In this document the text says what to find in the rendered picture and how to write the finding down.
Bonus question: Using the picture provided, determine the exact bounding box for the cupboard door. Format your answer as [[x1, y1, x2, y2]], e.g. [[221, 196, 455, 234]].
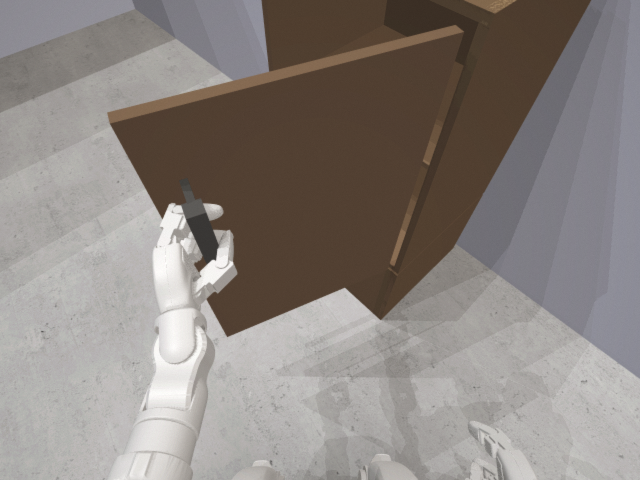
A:
[[107, 25, 464, 337]]

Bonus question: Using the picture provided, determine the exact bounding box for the left robot shin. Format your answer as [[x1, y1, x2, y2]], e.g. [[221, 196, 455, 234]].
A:
[[252, 460, 272, 468]]

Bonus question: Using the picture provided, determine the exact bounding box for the robot shin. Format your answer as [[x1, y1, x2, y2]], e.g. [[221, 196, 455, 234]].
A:
[[252, 460, 272, 468], [370, 454, 391, 464]]

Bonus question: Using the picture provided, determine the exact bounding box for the left robot forearm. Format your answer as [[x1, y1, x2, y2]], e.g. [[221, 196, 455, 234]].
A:
[[106, 307, 215, 480]]

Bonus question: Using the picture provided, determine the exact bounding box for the right robot hand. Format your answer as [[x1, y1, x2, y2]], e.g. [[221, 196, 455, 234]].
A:
[[465, 421, 538, 480]]

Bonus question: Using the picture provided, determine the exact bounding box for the handle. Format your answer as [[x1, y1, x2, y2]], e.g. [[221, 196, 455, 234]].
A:
[[179, 178, 219, 264]]

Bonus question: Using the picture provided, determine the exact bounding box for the left robot hand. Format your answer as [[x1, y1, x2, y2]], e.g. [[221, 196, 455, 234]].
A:
[[151, 203, 237, 315]]

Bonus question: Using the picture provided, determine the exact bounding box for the right robot shin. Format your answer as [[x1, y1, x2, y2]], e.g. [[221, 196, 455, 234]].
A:
[[370, 454, 391, 464]]

